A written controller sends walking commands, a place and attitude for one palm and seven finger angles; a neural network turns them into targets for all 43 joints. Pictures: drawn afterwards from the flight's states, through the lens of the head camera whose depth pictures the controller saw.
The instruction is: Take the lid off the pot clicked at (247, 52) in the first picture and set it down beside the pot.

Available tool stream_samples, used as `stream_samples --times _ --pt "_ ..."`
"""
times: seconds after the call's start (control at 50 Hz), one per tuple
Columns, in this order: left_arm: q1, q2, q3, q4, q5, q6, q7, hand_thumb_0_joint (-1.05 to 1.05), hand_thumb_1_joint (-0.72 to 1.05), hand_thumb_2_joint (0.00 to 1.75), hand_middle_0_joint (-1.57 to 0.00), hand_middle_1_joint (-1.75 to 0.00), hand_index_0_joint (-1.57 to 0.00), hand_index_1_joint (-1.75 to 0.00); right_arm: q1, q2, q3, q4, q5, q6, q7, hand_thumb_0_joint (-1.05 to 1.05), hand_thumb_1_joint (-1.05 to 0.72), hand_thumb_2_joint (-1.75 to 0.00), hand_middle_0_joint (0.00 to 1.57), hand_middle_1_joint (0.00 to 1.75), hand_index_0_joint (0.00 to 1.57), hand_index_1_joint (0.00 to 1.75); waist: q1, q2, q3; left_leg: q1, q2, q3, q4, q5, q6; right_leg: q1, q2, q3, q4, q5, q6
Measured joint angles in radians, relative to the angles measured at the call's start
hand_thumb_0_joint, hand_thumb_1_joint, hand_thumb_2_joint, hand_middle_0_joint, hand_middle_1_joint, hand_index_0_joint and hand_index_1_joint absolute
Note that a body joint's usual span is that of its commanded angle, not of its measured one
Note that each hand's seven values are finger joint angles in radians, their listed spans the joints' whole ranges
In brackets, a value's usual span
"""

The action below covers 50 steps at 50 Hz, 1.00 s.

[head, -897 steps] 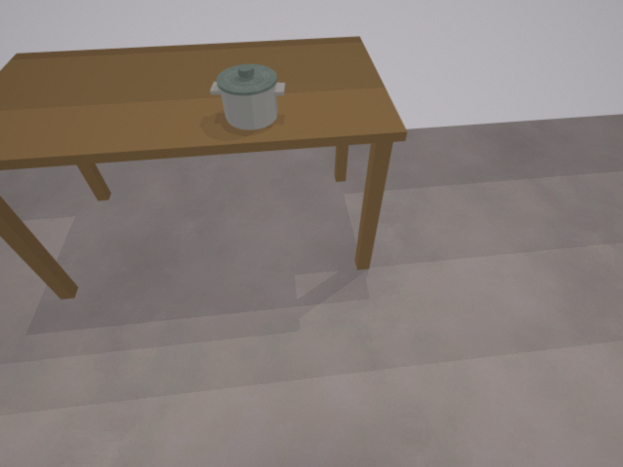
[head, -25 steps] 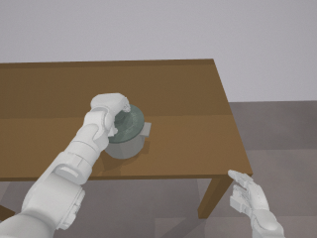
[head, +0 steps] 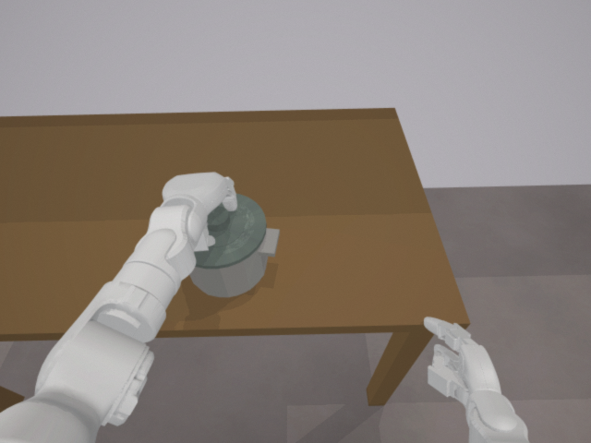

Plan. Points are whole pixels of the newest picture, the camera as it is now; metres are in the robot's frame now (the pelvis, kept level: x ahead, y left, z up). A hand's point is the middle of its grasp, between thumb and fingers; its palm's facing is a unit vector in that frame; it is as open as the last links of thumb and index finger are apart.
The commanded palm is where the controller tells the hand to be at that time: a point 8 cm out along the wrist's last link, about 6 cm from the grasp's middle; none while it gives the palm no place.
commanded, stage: close the fingers and squeeze the knob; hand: left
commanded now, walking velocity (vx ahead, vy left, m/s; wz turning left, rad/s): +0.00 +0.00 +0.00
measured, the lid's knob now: (216, 218) +0.45 +0.13 +0.03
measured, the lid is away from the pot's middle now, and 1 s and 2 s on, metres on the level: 0.00 0.00 0.00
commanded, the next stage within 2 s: lift the lid straight up in 1.28 s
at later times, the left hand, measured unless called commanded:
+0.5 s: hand (207, 226) +0.42 +0.14 +0.06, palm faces -0.31 -0.08 -0.95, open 7.4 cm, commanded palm +0.41 +0.14 +0.11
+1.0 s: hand (207, 226) +0.42 +0.14 +0.06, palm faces -0.32 -0.07 -0.94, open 7.2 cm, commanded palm +0.41 +0.14 +0.11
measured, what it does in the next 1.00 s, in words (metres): stands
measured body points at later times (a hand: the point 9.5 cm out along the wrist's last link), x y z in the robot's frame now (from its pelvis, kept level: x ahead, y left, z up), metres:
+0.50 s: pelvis +0.00 +0.00 +0.00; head +0.02 -0.01 +0.45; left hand +0.43 +0.14 +0.11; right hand +0.22 -0.24 -0.05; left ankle +0.01 +0.12 -0.73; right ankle -0.01 -0.14 -0.73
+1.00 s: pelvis +0.00 +0.00 +0.00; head +0.01 -0.02 +0.45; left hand +0.43 +0.14 +0.11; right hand +0.22 -0.24 -0.05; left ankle +0.01 +0.12 -0.73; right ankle -0.01 -0.14 -0.73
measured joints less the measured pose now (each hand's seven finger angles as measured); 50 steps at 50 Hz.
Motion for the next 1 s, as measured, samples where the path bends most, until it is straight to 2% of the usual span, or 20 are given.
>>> stream_samples --times 0.18,0.44,0.74,1.0 --pt "0.031 -0.003 -0.012 -0.052 -0.003 0.009 0.01 0.0 0.05 1.07 -0.62 -0.83 -0.63 -0.83 0.003 -0.004 -0.015 0.004 0.001 0.007 0.011 0.01 -0.9 -0.9 0.2 0.3 0.38 0.42 0.005 0.0 -0.004 0.004 -0.004 0.001 0.003 -0.004 0.004 0.007 -0.004 0.0 -0.002 -0.001 0.003" --pt "0.009 -0.024 -0.027 -0.018 -0.001 0.035 0.027 0.0 0.21 0.96 -0.69 -0.95 -0.65 -0.93 -0.014 -0.001 -0.01 0.012 0.004 0.01 0.008 0.01 -0.9 -0.9 0.2 0.3 0.35 0.41 0.002 0.004 0.002 0.001 -0.006 0.001 0.004 0.004 0.004 0.001 -0.006 0.001 0.005 0.003 0.003" --pt "0.014 -0.02 -0.026 -0.019 0.001 0.031 0.016 0.01 0.31 0.74 -0.74 -0.98 -0.67 -0.93 -0.008 0.003 -0.001 0.013 0.001 0.01 0.006 0.01 -0.9 -0.9 0.2 0.3 0.35 0.41 0.006 0.005 0.0 0.013 0.001 -0.004 -0.005 0.007 -0.003 0.011 0.001 -0.004 0.001 0.003 -0.003" --pt "0.012 -0.018 -0.021 -0.014 -0.001 0.019 0.009 0.01 0.31 0.73 -0.74 -0.98 -0.67 -0.93 -0.008 -0.002 0.001 0.016 0.005 0.012 0.001 0.01 -0.9 -0.9 0.2 0.3 0.38 0.42 0.008 0.004 0.0 0.018 0.002 -0.006 -0.006 0.006 -0.005 0.018 0.003 -0.006 -0.003 0.002 -0.005"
